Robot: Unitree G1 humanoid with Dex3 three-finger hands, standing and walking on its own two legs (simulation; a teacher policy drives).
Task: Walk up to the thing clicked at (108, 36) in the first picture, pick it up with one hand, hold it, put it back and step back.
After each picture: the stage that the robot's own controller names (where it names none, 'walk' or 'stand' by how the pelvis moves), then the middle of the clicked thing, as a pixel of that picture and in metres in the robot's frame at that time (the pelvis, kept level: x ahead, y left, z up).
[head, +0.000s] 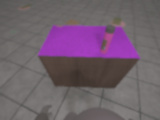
stand; (106, 40) +0.66 -0.11 +0.07
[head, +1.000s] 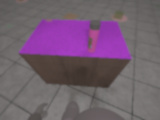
walk; (93, 38) +0.59 +0.04 +0.10
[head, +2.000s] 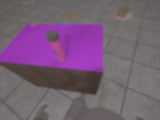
walk; (58, 48) +0.45 +0.27 +0.10
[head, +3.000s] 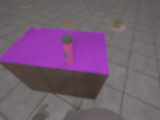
stand; (68, 51) +0.47 +0.19 +0.08
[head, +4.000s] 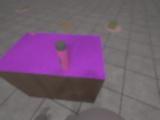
stand; (63, 57) +0.43 +0.22 +0.07
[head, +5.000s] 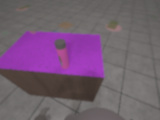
stand; (63, 55) +0.44 +0.22 +0.07
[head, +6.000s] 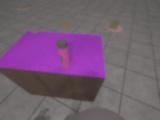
stand; (64, 55) +0.45 +0.22 +0.07
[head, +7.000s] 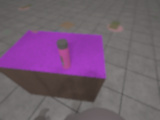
stand; (64, 55) +0.44 +0.21 +0.07
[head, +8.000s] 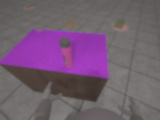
rise first; (67, 54) +0.45 +0.21 +0.07
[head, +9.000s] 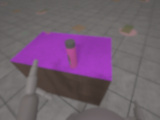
go down; (71, 55) +0.46 +0.20 +0.07
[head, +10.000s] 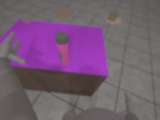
go down; (63, 51) +0.44 +0.18 +0.09
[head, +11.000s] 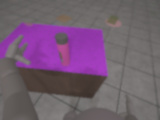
approach; (63, 51) +0.45 +0.18 +0.09
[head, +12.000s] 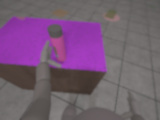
close in; (58, 46) +0.45 +0.20 +0.13
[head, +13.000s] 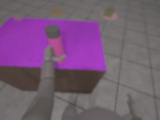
lift; (57, 47) +0.44 +0.20 +0.13
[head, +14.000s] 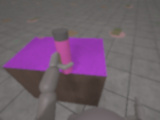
lift; (64, 53) +0.33 +0.16 +0.24
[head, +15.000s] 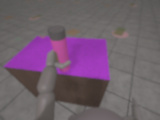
hold; (61, 52) +0.32 +0.18 +0.25
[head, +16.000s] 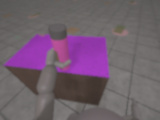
hold; (61, 51) +0.32 +0.17 +0.25
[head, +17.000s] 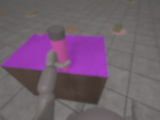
hold; (60, 52) +0.32 +0.18 +0.24
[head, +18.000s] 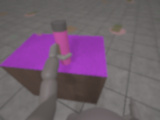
crouch; (62, 45) +0.39 +0.18 +0.24
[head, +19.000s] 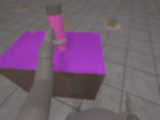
lower; (58, 30) +0.48 +0.20 +0.26
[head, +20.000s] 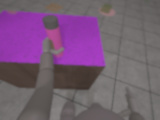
lower; (55, 39) +0.48 +0.20 +0.14
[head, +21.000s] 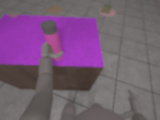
lower; (54, 44) +0.46 +0.21 +0.13
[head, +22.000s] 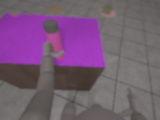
lower; (55, 43) +0.47 +0.20 +0.13
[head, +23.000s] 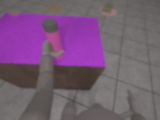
lower; (55, 42) +0.47 +0.20 +0.13
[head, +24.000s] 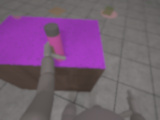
open; (56, 45) +0.46 +0.20 +0.13
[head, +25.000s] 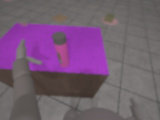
sink last; (62, 52) +0.43 +0.19 +0.12
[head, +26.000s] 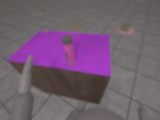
stand; (69, 52) +0.46 +0.21 +0.10
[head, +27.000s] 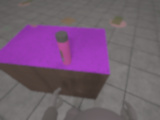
stand; (64, 50) +0.44 +0.20 +0.12
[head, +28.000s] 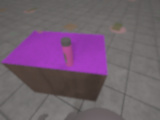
stand; (67, 53) +0.48 +0.20 +0.07
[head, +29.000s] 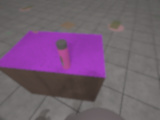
stand; (64, 56) +0.44 +0.22 +0.07
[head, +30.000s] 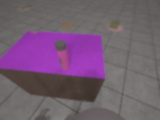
stand; (63, 57) +0.43 +0.22 +0.07
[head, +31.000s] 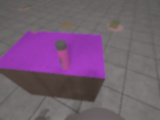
stand; (63, 56) +0.43 +0.22 +0.07
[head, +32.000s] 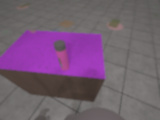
stand; (62, 57) +0.42 +0.22 +0.07
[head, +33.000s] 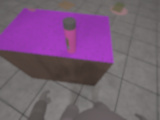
walk; (70, 38) +0.51 +0.16 +0.10
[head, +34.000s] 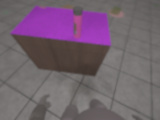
walk; (77, 24) +0.73 +0.15 +0.09
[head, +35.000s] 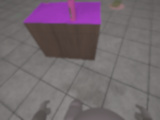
walk; (71, 8) +1.02 +0.27 +0.10
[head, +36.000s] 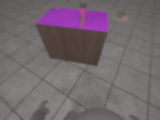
stand; (82, 15) +1.06 +0.16 +0.08
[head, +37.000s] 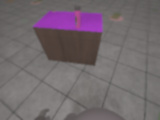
stand; (77, 17) +1.08 +0.20 +0.07
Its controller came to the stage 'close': yes
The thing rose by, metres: 0.20
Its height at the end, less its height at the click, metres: +0.00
